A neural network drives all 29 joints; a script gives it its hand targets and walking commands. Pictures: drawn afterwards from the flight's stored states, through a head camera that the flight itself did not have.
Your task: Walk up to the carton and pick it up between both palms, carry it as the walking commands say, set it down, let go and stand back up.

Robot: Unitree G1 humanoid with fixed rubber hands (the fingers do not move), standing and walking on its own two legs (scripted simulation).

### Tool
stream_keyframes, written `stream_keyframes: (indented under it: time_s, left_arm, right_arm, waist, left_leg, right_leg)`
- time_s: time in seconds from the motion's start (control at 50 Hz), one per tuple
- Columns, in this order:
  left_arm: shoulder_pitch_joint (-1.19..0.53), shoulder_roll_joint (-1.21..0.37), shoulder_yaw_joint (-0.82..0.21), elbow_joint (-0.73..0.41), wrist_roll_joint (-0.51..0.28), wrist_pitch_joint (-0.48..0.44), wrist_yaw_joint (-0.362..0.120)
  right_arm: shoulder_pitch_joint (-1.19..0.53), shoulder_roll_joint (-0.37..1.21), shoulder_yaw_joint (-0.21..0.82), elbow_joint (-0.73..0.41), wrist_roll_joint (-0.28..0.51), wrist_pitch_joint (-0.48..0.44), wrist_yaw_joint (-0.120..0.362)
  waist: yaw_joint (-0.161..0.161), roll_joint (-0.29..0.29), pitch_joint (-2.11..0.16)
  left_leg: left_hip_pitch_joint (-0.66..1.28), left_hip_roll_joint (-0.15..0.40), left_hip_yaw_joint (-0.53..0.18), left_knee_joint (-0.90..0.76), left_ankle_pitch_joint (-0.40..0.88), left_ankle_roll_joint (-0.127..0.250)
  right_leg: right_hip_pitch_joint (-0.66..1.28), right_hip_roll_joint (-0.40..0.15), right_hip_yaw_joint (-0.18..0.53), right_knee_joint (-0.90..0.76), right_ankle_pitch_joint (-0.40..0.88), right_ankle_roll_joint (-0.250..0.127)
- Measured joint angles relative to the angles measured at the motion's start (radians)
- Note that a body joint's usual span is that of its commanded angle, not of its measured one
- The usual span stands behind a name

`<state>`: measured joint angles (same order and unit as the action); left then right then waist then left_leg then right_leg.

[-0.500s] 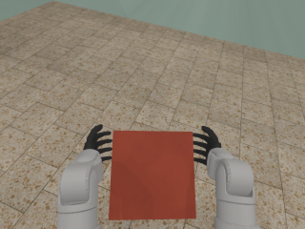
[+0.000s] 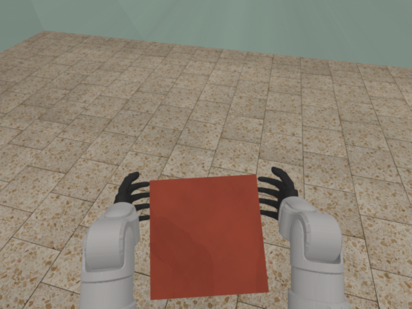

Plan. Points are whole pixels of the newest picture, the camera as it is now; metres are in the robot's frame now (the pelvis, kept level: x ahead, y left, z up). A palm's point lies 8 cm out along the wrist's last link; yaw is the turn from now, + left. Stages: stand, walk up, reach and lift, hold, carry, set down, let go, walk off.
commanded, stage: carry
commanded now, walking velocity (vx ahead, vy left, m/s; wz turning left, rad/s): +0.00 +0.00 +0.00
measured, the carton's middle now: (206, 229) +0.30 +0.00 -0.02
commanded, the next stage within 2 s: none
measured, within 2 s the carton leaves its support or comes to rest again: neither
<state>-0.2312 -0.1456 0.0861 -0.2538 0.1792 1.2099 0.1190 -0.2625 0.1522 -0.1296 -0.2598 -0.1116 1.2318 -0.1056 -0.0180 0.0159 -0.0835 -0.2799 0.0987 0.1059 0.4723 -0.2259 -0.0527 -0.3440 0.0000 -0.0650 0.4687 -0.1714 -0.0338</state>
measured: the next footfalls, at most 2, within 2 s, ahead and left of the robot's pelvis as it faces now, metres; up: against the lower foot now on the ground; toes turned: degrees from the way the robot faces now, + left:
none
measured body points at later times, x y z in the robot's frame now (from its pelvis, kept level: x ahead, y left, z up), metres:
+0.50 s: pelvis -0.01 +0.03 +0.00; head -0.03 +0.03 +0.45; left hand +0.28 +0.17 +0.09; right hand +0.29 -0.12 +0.08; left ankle +0.01 +0.15 -0.74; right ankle +0.05 -0.10 -0.74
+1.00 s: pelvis +0.00 +0.05 +0.00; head -0.02 +0.05 +0.45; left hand +0.29 +0.20 +0.06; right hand +0.30 -0.09 +0.05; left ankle +0.01 +0.15 -0.74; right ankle +0.05 -0.10 -0.74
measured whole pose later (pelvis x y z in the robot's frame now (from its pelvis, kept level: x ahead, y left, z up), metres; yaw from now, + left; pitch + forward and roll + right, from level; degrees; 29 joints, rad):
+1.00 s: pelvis +0.00 +0.05 +0.00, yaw +2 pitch +1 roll +0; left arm -0.25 -0.15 0.13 -0.01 0.21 0.96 0.07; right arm -0.23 0.15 -0.14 0.02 -0.18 0.97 -0.06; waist 0.00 -0.01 -0.08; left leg -0.29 0.02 0.11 0.52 -0.26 0.02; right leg -0.34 -0.08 -0.06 0.51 -0.19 0.04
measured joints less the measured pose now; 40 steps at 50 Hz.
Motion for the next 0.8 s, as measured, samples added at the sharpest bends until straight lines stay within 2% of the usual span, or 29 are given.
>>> stream_keyframes:
  time_s: [0.14,0.48,0.6,0.72,0.8]
  left_arm:
    - [0.009,0.002,-0.005,0.022,-0.021,0.02,0.002]
    - [-0.028,-0.006,-0.001,0.053,-0.006,0.001,0.002]
    - [-0.028,-0.006,0.01,0.102,0.005,-0.032,-0.012]
    - [-0.042,-0.009,0.032,0.201,0.028,-0.117,-0.031]
    - [-0.033,-0.007,0.029,0.183,0.021,-0.153,-0.025]
  right_arm:
    - [-0.006,0.001,-0.006,0.054,-0.03,-0.021,-0.002]
    - [0.007,-0.001,-0.019,0.081,-0.029,-0.055,0.004]
    - [0.009,-0.002,-0.021,0.134,-0.042,-0.079,0.017]
    - [-0.003,0.001,-0.034,0.236,-0.072,-0.154,0.033]
    - [0.008,-0.002,-0.022,0.221,-0.057,-0.185,0.028]
  waist:
    - [0.026,-0.009,-0.034]
    - [0.017,-0.025,-0.019]
    - [0.018,-0.026,-0.025]
    - [0.015,-0.028,-0.02]
    - [0.014,-0.027,-0.001]
  left_leg:
    - [0.0,-0.002,0.001,0.011,-0.01,0.005]
    - [-0.014,-0.042,0.01,0.033,-0.014,0.042]
    - [-0.013,-0.049,0.009,0.041,-0.021,0.051]
    - [-0.013,-0.058,0.008,0.042,-0.021,0.059]
    - [-0.014,-0.066,0.006,0.041,-0.019,0.065]
  right_leg:
    - [0.004,-0.002,0.001,0.001,-0.001,0.005]
    - [-0.011,-0.044,0.014,0.028,-0.002,0.04]
    - [-0.004,-0.052,0.013,0.029,-0.005,0.049]
    - [-0.001,-0.061,0.013,0.027,-0.003,0.057]
    - [-0.001,-0.069,0.011,0.027,-0.003,0.063]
